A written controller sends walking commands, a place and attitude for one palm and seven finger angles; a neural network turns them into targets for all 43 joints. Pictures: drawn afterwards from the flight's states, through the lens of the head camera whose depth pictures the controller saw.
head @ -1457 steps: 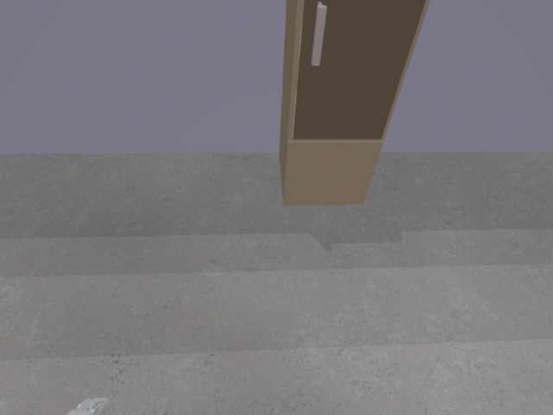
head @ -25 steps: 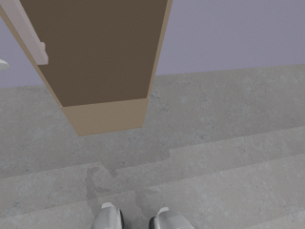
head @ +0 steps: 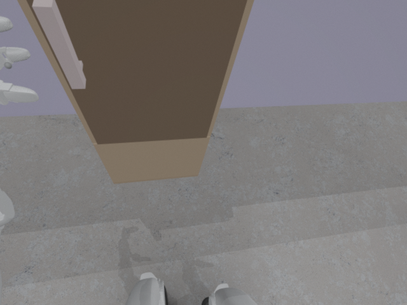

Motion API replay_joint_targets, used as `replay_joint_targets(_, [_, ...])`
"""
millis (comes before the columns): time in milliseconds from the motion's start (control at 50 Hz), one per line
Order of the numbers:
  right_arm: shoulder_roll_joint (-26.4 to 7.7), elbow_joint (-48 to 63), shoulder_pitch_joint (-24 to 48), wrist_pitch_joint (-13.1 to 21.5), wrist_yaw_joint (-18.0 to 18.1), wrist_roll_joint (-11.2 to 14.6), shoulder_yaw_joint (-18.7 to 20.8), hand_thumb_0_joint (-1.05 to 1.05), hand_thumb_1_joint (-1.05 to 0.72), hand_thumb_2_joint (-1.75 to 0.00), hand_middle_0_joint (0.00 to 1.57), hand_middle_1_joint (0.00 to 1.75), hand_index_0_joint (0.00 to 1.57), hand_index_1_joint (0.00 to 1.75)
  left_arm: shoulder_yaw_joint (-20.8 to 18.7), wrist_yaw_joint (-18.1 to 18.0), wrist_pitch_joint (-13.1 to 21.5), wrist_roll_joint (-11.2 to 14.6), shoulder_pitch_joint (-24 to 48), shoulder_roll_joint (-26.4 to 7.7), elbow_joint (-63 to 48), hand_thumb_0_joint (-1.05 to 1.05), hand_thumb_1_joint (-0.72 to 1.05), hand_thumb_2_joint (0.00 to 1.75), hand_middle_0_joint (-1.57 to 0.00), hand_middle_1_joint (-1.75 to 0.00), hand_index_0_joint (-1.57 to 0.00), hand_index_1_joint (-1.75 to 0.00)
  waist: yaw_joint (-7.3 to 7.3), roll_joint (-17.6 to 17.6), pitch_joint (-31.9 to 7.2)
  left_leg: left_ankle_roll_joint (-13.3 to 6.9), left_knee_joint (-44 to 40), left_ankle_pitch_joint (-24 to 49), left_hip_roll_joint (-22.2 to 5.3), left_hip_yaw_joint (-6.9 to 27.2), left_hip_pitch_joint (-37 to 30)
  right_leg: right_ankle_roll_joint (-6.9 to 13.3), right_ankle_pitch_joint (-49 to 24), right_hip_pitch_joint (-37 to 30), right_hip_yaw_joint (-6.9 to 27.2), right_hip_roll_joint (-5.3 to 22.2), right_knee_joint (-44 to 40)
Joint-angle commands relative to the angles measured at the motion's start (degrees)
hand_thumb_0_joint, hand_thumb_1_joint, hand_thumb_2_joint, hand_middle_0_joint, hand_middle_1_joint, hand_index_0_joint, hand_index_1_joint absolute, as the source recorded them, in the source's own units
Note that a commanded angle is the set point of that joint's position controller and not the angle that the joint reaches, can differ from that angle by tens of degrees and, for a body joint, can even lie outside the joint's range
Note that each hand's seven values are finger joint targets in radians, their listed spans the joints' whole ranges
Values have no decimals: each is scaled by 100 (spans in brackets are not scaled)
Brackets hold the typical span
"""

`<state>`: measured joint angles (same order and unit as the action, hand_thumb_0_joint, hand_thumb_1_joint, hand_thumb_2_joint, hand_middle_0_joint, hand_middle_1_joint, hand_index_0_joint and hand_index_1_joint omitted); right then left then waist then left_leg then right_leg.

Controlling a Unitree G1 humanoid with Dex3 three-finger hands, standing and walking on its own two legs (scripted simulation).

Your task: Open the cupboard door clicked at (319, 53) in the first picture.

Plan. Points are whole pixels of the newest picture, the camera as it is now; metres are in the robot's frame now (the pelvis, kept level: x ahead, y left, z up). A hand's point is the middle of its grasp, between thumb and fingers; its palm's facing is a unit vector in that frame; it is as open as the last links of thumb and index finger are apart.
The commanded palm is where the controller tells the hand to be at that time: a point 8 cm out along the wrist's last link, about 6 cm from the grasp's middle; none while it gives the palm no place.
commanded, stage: slide the fingers in behind the handle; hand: left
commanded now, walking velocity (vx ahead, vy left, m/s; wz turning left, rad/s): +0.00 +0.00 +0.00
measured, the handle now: (65, 41) +0.57 +0.22 +0.12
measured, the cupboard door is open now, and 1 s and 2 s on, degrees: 0 0 0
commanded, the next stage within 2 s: close the thumb around the handle in 1.58 s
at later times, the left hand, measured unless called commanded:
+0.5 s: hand (39, 63) +0.50 +0.24 +0.13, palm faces +0.07 -1.00 +0.02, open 14.0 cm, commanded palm +0.49 +0.28 +0.12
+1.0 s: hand (66, 59) +0.52 +0.21 +0.12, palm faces +0.10 -0.99 -0.01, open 14.0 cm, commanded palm +0.50 +0.25 +0.12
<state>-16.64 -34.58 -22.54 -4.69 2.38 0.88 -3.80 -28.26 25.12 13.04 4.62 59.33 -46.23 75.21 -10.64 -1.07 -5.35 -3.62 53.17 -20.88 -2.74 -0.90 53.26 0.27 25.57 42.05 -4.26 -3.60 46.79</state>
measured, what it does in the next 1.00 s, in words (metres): stands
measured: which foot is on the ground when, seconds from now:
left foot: down 0.00-1.00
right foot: down 0.00-1.00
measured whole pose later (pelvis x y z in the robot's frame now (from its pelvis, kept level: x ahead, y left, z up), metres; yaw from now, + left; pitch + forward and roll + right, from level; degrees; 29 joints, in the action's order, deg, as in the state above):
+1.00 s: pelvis -0.01 -0.03 +0.00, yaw +0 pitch +19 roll -3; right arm -16.3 -36.5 -25.6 -3.4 0.8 0.4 -2.5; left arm -26.9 14.9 16.7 3.7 57.3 -37.8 72.0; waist -11.2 -2.0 -5.3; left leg -1.6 52.0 -20.1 -3.8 -1.4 51.2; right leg 2.3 25.9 41.8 -3.5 -4.6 48.4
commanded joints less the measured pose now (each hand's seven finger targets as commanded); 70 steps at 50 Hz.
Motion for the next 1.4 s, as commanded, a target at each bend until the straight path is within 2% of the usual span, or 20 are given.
replay_joint_targets(0, [-1203, 140, -1246, 30, 93, -58, 481, 0, -90, -90, 20, 30, 20, 30, -186, -109, 631, 128, 2489, -1733, -1671, 0, -50, 30, -30, -120, -30, -120, -15, -1401, -2748, 188, -305, 2706, -90, 744, -3901, 93, -1811, 619, 129, -169, -410])
replay_joint_targets(60, [-1166, 99, -1230, 37, 38, -82, 523, 0, -90, -90, 20, 30, 20, 30, -21, -113, 826, 226, 2528, -1324, -1967, 0, -50, 30, -30, -120, -30, -120, -24, -1586, -2989, 249, -268, 3022, -138, 839, -4357, 106, -1788, 783, 88, -205, -389])
replay_joint_targets(140, [-1176, 51, -1253, 23, 25, -60, 536, 0, -90, -90, 20, 30, 20, 30, 77, -75, 594, 358, 2242, -974, -1565, 0, -50, 30, -30, -120, -30, -120, -27, -1257, -2733, 198, -351, 2750, -102, 820, -4093, 113, -1721, 703, 55, -195, -442])
replay_joint_targets(200, [-1183, 82, -1246, -5, 36, -41, 515, 0, -90, -90, 20, 30, 20, 30, -69, -180, 368, 250, 2094, -1244, -1307, 0, -50, 30, -30, -120, -30, -120, 60, -1075, -2438, 164, -421, 2446, -70, 743, -3646, 94, -1688, 541, 82, -158, -474])
replay_joint_targets(280, [-1111, 130, -1229, 39, -22, -102, 544, 0, -90, -90, 20, 30, 20, 30, 23, -491, 642, 146, 2308, -1043, -2093, 0, -50, 30, -30, -120, -30, -120, 107, -1515, -2740, 250, -436, 2731, -121, 846, -4192, 126, -1595, 718, 59, -175, -439])
replay_joint_targets(380, [-1105, 83, -1174, 65, -49, -69, 564, 0, -90, -90, 20, 30, 20, 30, 143, -616, 780, 256, 2213, -648, -1784, 0, -50, 30, -30, -120, -30, -120, -5, -1054, -2459, 204, -510, 2246, -96, 787, -3904, 107, -1475, 597, 79, -184, -503])
replay_joint_targets(480, [-1140, 51, -1202, 70, -20, -55, 531, 0, -90, -90, 20, 30, 20, 30, 82, -767, 575, 56, 2278, -900, -1284, 0, -50, 30, -30, -120, -30, -120, -19, -829, -2028, 150, -588, 1632, -66, 741, -3358, 87, -1207, 588, 126, -127, -537])
replay_joint_targets(540, [-1109, 97, -1173, 134, -18, -82, 531, 0, -90, -90, 20, 30, 20, 30, 237, -857, 691, 39, 2531, -701, -1586, 0, -50, 30, -30, -120, -30, -120, -46, -1075, -2168, 153, -576, 1554, -48, 726, -3473, 105, -1149, 629, 159, -115, -527])
replay_joint_targets(600, [-1111, 50, -1182, 174, -6, -87, 532, 0, -90, -90, 20, 30, 20, 30, 171, -923, 820, 56, 2687, -799, -1624, 0, -50, 30, -30, -120, -30, -120, -89, -923, -2333, 148, -541, 1491, -63, 715, -3440, 77, -1144, 539, 199, -118, -529])
replay_joint_targets(660, [-1075, -20, -1199, 220, -20, -89, 553, 0, -90, -90, 20, 30, 20, 30, 363, -925, 901, 77, 2820, -481, -1652, 0, -50, 30, -30, -120, -30, -120, -133, -1013, -2498, 148, -475, 1652, -48, 707, -3581, 77, -1272, 546, 204, -126, -496])
replay_joint_targets(720, [-1090, -44, -1203, 220, -28, -69, 534, 0, -90, -90, 20, 30, 20, 30, 411, -942, 744, 59, 2691, -460, -1350, 0, -50, 30, -30, -120, -30, -120, -170, -899, -2326, 120, -465, 1480, -30, 645, -3325, 55, -1220, 538, 233, -112, -539])
replay_joint_targets(780, [-1111, -40, -1259, 218, -11, -60, 512, 0, -90, -90, 20, 30, 20, 30, 152, -997, 592, 27, 2656, -816, -1125, 0, -50, 30, -30, -120, -30, -120, -130, -660, -2261, 61, -436, 1418, 11, 535, -2914, 21, -1368, 224, 304, -96, -564])
replay_joint_targets(900, [-1042, 77, -1268, 197, -47, -77, 513, 0, -90, -90, 20, 30, 20, 30, -138, -1062, 816, -15, 2459, -1170, -1745, 0, -50, 30, -30, -120, -30, -120, 77, -820, -2838, 57, -304, 2086, 72, 374, -2910, 5, -2335, -471, 408, -109, -422])
replay_joint_targets(940, [-1007, 81, -1250, 189, -81, -68, 525, 0, -90, -90, 20, 30, 20, 30, 44, -1021, 815, 29, 2335, -821, -1672, 0, -50, 30, -30, -120, -30, -120, 12, -764, -2650, 31, -294, 2052, 95, 328, -2898, 4, -2386, -417, 402, -126, -462])
replay_joint_targets(1000, [-1038, 64, -1224, 139, -57, -19, 531, 0, -90, -90, 20, 30, 20, 30, 117, -902, 655, 79, 2258, -831, -1489, 0, -50, 30, -30, -120, -30, -120, -35, -673, -2380, 18, -345, 1839, 104, 280, -2635, -32, -2402, -513, 452, -100, -551])
replay_joint_targets(1100, [-1007, 31, -1260, 128, -77, -34, 568, 0, -90, -90, 20, 30, 20, 30, 206, -850, 653, 195, 2251, -547, -1809, 0, -50, 30, -30, -120, -30, -120, -13, -821, -2609, 32, -337, 2301, 99, 337, -3115, 0, -2674, -421, 375, -125, -511])
replay_joint_targets(1160, [-971, -22, -1208, 155, -106, -44, 604, 0, -90, -90, 20, 30, 20, 30, 456, -884, 722, 271, 2261, -76, -1927, 0, -50, 30, -30, -120, -30, -120, -80, -871, -2568, 44, -302, 2437, 82, 365, -3402, 18, -2633, -172, 330, -144, -522])
replay_joint_targets(1200, [-1016, -53, -1228, 136, -99, -42, 592, 0, -90, -90, 20, 30, 20, 30, 214, -948, 663, 240, 2254, -421, -1707, 0, -50, 30, -30, -120, -30, -120, -59, -675, -2390, 30, -326, 2243, 97, 357, -3068, -1, -2567, -289, 366, -123, -523])
replay_joint_targets(1300, [-998, 9, -1185, 130, -118, -54, 563, 0, -90, -90, 20, 30, 20, 30, 184, -1104, 650, 87, 2258, -527, -1670, 0, -50, 30, -30, -120, -30, -120, -10, -762, -2399, 43, -322, 2271, 106, 362, -3054, 8, -2531, -269, 358, -94, -466])
replay_joint_targets(1380, [-969, 82, -1132, 142, -124, -62, 580, 0, -90, -90, 20, 30, 20, 30, 185, -1118, 869, 74, 2339, -493, -2063, 0, -50, 30, -30, -120, -30, -120, 58, -969, -2862, 82, -276, 2591, 99, 393, -3401, 37, -2740, -360, 348, -111, -356])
